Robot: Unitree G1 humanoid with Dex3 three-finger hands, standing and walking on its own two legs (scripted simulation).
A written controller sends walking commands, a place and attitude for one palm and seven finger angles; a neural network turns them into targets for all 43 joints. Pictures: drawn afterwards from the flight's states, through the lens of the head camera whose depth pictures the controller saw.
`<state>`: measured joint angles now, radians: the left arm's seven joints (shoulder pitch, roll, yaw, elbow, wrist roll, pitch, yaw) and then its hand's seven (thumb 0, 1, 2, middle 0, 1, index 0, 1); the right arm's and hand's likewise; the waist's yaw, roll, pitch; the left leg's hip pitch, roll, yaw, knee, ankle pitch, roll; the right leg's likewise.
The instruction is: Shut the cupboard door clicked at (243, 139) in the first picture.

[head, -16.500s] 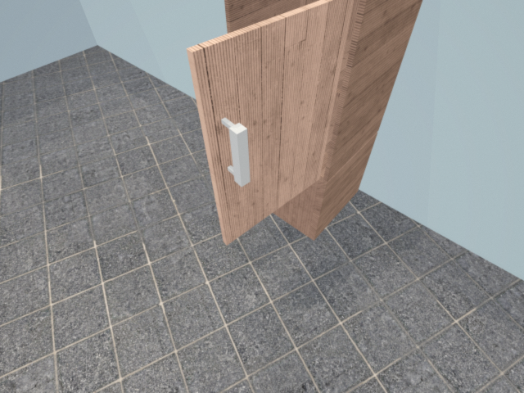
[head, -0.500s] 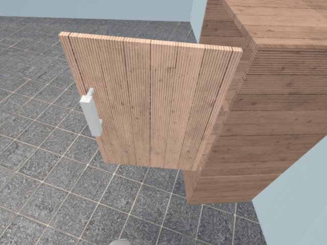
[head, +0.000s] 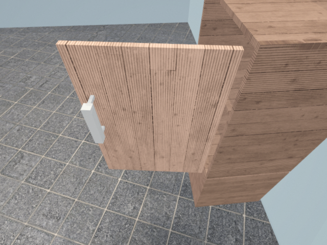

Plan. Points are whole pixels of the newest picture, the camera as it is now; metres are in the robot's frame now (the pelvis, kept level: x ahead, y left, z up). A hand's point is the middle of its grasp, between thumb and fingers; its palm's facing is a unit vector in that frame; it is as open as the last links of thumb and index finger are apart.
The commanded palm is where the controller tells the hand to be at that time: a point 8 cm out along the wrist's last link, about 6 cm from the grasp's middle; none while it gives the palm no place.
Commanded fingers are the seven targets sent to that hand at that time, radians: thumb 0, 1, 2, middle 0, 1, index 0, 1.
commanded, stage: come to a stop and stand still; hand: left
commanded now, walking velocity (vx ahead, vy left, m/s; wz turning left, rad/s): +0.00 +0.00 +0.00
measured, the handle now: (96, 119) +0.44 +0.23 +0.03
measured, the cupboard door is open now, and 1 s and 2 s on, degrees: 82 82 82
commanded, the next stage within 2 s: look again from close up in 0.44 s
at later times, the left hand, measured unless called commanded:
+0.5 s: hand out of the picture -0.04 +0.16 -0.17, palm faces +0.04 -0.99 -0.15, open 7.3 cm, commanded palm none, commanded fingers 0.00 0.90 0.90 -0.20 -0.30 -0.20 -0.30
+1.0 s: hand out of the picture +0.02 +0.20 -0.16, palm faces -0.01 -0.97 -0.22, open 7.3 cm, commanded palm none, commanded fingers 0.00 0.90 0.90 -0.20 -0.30 -0.20 -0.30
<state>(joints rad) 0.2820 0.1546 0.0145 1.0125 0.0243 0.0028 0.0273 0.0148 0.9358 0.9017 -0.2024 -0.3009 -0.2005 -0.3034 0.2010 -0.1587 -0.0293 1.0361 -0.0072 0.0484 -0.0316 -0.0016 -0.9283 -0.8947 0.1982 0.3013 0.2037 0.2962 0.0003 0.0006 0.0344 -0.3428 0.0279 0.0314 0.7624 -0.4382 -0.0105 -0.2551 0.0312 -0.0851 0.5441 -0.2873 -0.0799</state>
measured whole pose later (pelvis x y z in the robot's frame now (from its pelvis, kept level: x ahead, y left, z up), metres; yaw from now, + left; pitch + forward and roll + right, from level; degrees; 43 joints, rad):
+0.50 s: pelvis -0.02 +0.01 +0.01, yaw -1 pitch -1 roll +1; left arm 0.33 0.13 0.00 1.12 0.01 -0.01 0.02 0.01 0.92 0.90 -0.20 -0.30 -0.20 -0.30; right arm 0.31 -0.10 0.02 1.14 -0.01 0.01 -0.03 0.00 -0.91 -0.89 0.20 0.30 0.20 0.30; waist 0.01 -0.02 0.03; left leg -0.16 0.00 0.05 0.38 -0.21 0.01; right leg -0.20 0.03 -0.07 0.39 -0.18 -0.06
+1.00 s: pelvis +0.00 +0.02 +0.01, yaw -1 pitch -1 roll +1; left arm 0.28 0.15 -0.01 1.08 0.01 -0.03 0.04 0.01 0.93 0.90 -0.20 -0.30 -0.20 -0.30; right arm 0.33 -0.14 0.03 1.09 -0.02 -0.03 -0.03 0.00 -0.91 -0.90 0.20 0.30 0.20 0.30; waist -0.01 0.03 0.02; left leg -0.17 -0.03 0.08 0.44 -0.27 0.04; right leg -0.23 0.00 -0.04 0.49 -0.25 -0.03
